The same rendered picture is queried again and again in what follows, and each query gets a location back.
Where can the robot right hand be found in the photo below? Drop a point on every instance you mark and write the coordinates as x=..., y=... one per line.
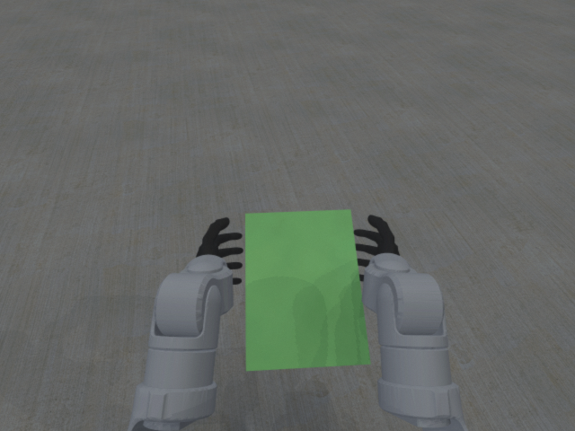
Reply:
x=384, y=240

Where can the robot right forearm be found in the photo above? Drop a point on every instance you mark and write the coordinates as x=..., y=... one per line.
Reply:
x=416, y=384

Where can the carton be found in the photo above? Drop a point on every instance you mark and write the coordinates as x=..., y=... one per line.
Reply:
x=303, y=301

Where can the robot left hand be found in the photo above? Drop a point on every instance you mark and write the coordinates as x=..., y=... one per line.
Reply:
x=212, y=239

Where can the robot left forearm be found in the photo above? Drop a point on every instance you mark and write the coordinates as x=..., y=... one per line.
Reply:
x=178, y=386

